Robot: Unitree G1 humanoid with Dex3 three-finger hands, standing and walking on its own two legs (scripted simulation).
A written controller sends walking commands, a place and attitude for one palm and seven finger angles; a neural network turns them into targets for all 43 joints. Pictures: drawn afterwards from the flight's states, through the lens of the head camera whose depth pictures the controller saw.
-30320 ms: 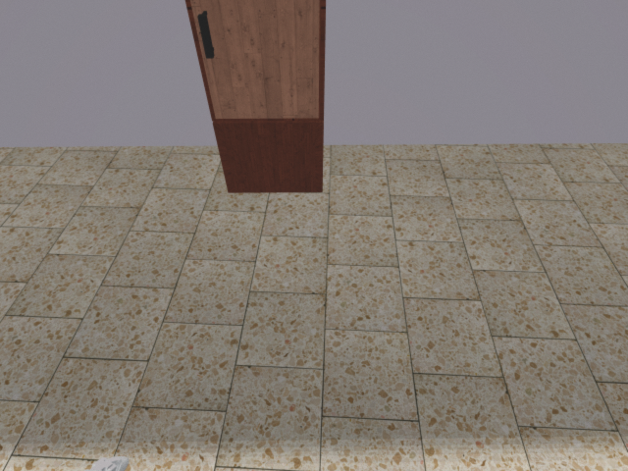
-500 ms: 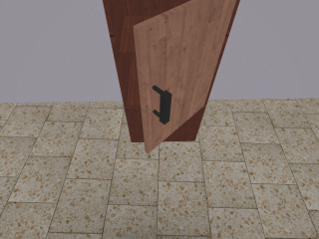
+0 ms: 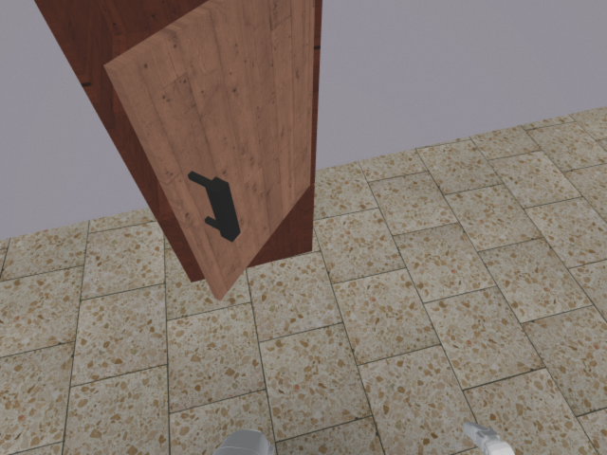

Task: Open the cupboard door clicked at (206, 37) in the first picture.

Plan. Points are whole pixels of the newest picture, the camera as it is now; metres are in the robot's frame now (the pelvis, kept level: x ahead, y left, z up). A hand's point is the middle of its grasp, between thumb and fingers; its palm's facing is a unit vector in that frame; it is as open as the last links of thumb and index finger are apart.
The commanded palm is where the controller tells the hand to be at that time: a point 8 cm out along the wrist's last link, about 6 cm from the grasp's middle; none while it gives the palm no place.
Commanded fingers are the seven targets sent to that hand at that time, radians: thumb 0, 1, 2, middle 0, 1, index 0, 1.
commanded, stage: walk to a spot facing it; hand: left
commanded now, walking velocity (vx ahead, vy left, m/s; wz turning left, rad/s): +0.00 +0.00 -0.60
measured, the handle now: (214, 206) +0.47 +0.20 -0.01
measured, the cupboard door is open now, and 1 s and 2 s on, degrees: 43 43 43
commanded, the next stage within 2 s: none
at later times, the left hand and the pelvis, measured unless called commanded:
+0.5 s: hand (209, 403) +0.19 +0.17 -0.17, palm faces -0.32 -0.90 -0.29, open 7.4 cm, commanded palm none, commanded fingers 0.00 0.90 0.90 -0.20 -0.30 -0.20 -0.30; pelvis +0.01 +0.00 -0.02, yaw -19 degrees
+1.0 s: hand (240, 381) +0.23 +0.13 -0.17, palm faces -0.55 -0.81 -0.19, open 7.4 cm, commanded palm none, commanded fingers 0.00 0.90 0.90 -0.20 -0.30 -0.20 -0.30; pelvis +0.04 +0.01 +0.00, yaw -37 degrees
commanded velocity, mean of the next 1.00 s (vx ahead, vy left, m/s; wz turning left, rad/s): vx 0.00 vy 0.00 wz -0.60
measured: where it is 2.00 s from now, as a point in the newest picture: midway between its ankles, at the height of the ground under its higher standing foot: outside the picture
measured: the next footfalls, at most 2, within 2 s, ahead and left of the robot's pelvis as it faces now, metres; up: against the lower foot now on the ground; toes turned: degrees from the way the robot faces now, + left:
left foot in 0.10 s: +0.04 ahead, +0.14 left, +0.00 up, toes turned -4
right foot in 0.46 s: +0.02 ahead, -0.12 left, +0.00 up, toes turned -22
